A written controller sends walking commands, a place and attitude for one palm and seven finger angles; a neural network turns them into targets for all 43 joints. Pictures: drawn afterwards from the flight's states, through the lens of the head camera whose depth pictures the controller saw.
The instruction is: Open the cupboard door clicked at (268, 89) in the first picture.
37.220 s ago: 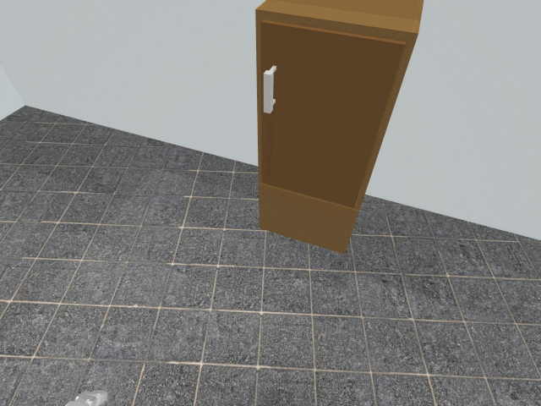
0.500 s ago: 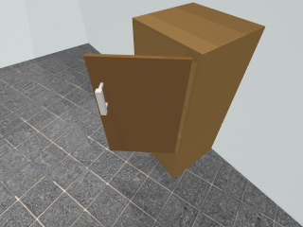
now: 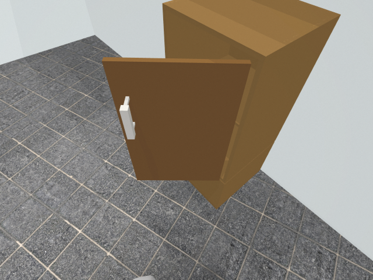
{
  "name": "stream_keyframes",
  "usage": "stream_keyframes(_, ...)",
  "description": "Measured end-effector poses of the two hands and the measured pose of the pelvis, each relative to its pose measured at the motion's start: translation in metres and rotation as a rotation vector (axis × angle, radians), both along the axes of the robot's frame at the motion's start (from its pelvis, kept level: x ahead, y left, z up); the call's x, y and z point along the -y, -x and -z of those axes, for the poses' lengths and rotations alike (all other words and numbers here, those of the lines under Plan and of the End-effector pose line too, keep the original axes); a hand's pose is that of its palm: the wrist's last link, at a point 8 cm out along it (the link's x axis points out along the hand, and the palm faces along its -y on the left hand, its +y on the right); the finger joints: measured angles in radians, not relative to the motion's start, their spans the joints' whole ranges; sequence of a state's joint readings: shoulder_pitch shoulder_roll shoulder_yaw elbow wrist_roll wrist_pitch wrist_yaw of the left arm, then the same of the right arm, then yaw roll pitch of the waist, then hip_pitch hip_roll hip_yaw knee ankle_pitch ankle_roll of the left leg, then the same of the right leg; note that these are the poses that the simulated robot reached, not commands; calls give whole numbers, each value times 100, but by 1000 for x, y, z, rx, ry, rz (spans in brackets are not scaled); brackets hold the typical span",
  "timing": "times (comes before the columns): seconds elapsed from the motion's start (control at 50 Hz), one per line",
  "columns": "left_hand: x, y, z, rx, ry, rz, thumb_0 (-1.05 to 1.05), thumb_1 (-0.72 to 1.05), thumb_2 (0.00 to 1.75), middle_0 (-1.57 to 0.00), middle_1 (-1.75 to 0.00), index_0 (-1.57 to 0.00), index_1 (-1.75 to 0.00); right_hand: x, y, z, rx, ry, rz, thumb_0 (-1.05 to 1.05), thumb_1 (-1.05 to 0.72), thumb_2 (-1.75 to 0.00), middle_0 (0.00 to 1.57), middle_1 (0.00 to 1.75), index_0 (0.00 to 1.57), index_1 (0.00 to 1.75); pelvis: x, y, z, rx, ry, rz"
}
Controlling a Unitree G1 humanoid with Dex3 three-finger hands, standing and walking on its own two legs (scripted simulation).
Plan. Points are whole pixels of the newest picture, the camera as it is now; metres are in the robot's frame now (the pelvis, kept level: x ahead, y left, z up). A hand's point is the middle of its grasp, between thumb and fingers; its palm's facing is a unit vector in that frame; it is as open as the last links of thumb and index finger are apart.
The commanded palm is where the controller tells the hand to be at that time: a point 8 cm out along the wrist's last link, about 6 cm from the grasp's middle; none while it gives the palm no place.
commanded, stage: come to a stop and stand still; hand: left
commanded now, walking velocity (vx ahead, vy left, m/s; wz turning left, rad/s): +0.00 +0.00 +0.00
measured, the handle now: (129, 118) +0.53 +0.20 -0.01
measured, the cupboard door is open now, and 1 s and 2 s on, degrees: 49 49 49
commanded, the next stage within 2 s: look again from close up in 0.52 s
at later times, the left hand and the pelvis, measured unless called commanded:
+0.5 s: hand out of the picture -0.04 +0.17 -0.17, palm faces +0.06 -0.98 -0.17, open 7.3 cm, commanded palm none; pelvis -0.04 +0.00 +0.01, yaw +1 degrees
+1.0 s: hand out of the picture -0.07 +0.16 -0.16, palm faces +0.07 -0.98 -0.21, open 7.3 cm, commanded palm none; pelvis -0.05 -0.01 +0.00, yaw +2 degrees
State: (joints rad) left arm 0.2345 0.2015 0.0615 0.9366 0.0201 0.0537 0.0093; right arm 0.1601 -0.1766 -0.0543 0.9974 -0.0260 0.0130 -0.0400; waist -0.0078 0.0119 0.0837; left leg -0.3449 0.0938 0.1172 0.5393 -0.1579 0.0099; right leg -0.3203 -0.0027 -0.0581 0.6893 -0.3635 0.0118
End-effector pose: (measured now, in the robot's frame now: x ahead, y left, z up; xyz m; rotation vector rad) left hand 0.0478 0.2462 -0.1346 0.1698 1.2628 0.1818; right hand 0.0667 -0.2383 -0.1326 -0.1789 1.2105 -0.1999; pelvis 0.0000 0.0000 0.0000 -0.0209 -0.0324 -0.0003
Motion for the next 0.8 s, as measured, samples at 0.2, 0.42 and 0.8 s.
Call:
stream_keyframes(0.2, 23, 15, 0, 63, 14, 7, 1, 91, 90, -20, -30, -20, -30, 8, 58, 7, -89, -31, 27, 0, -91, -90, 20, 30, 20, 30, 8, 23, 2, 5, 6, -29)
stream_keyframes(0.42, 22, 64, 8, -31, 61, -38, 0, 93, 90, -20, -30, -20, -30, -33, 127, 1, -230, -82, 20, 0, -91, -90, 20, 30, 20, 30, 3, 37, -7, -9, -18, -27)
stream_keyframes(0.8, 46, 152, 8, -176, 65, -65, 1, 91, 90, -20, -30, -20, -30, -15, 106, 12, -98, -88, -45, 1, -92, -90, 20, 30, 20, 30, 5, 53, -1, 6, -18, -42)
